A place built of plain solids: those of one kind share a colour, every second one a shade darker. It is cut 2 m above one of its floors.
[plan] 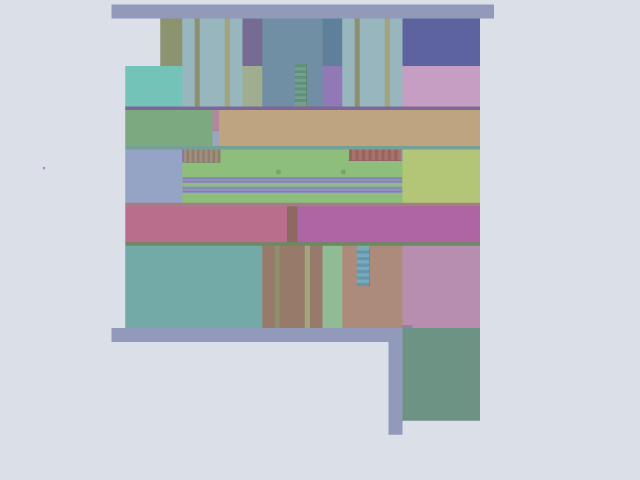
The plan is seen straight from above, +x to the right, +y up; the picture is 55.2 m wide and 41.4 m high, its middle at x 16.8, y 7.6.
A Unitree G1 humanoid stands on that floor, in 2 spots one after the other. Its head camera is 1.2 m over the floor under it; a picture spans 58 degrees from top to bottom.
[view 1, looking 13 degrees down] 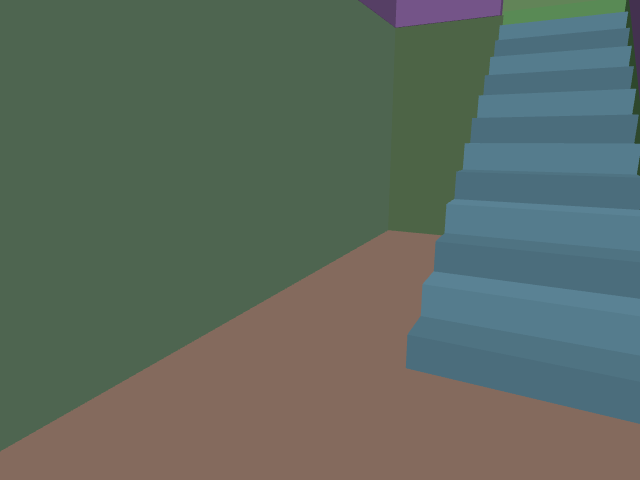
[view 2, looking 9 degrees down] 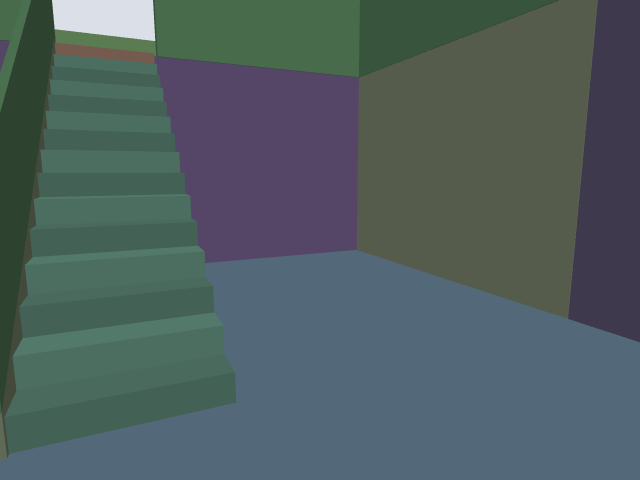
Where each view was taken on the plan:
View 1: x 20.51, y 1.52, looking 117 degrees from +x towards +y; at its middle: floor_hall0b_tile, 4.07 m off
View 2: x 15.11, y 24.85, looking -115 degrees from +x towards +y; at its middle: floor_hall7a_tile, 6.42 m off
